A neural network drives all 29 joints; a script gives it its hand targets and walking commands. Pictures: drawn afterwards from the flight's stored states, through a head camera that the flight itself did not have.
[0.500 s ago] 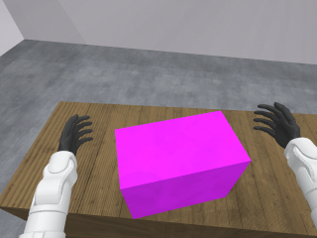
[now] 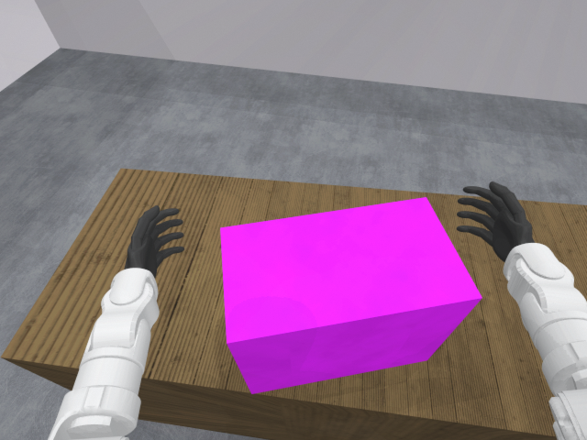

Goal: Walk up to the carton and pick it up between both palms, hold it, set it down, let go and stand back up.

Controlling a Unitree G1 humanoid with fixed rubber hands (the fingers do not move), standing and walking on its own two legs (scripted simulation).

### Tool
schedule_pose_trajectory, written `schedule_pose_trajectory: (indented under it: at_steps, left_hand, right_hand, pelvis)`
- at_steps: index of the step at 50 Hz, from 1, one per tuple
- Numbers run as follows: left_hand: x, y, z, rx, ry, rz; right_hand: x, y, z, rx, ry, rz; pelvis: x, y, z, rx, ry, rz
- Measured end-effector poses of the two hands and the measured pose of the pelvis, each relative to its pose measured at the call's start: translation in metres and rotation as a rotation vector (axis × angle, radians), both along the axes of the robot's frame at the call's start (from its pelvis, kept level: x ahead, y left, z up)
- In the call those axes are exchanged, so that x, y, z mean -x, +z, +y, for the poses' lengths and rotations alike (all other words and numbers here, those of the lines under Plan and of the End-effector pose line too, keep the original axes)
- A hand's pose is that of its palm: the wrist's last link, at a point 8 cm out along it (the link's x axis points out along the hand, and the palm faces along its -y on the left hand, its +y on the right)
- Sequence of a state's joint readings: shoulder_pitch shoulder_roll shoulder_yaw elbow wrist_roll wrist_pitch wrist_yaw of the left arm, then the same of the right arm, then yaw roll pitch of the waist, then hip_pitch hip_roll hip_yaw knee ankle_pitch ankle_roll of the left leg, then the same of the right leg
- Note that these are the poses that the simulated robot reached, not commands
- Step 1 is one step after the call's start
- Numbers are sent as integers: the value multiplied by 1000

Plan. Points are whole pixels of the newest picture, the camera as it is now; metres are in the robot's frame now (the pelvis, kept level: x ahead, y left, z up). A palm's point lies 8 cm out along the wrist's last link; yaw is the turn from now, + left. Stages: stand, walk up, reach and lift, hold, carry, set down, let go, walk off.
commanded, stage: reach and lift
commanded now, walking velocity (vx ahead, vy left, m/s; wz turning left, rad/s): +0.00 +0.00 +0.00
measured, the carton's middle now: (334, 301) +0.36 +0.01 -0.05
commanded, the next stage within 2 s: none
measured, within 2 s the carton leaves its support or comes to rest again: neither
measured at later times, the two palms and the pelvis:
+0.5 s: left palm (166, 286) +0.33 +0.27 -0.01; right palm (488, 269) +0.41 -0.22 +0.00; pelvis -0.02 +0.00 -0.03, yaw -1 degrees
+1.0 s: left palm (198, 286) +0.34 +0.22 -0.02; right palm (473, 275) +0.40 -0.20 -0.01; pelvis -0.03 +0.00 -0.04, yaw -1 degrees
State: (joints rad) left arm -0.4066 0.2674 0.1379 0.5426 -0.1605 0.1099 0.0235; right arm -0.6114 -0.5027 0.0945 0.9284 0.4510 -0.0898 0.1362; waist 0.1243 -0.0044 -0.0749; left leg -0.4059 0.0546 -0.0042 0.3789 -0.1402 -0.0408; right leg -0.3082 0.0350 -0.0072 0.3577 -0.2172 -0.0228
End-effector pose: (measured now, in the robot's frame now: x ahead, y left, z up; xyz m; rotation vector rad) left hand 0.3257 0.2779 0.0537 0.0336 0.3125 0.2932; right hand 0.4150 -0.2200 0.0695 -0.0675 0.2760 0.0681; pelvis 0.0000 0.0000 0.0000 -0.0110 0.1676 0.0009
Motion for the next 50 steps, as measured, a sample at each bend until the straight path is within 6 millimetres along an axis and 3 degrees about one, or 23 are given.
schedule_pose_trajectory:
  at_steps: [7,15,30,38,46,50]
  left_hand:
    - [13,-37,-4,3,8,15]
    - [4,-56,-7,-15,6,-8]
    - [-4,-69,-13,0,5,-46]
    - [-7,-71,-31,14,-21,-55]
    - [-15,-76,-55,32,-51,-64]
    - [-14,-79,-56,44,-32,-55]
  right_hand:
    - [8,-41,8,0,-13,19]
    - [6,-61,5,11,-37,11]
    - [7,-73,9,7,-25,-15]
    - [9,-78,24,-1,-11,-13]
    - [13,-78,23,-2,-37,-15]
    - [14,-78,23,12,-38,-19]
  pelvis:
    - [4,-6,0,8,8,70]
    - [12,-20,-1,12,3,158]
    - [28,-39,-5,4,-14,226]
    - [34,-42,-4,1,-14,237]
    - [32,-42,-3,3,-17,234]
    - [30,-40,-3,0,-22,226]
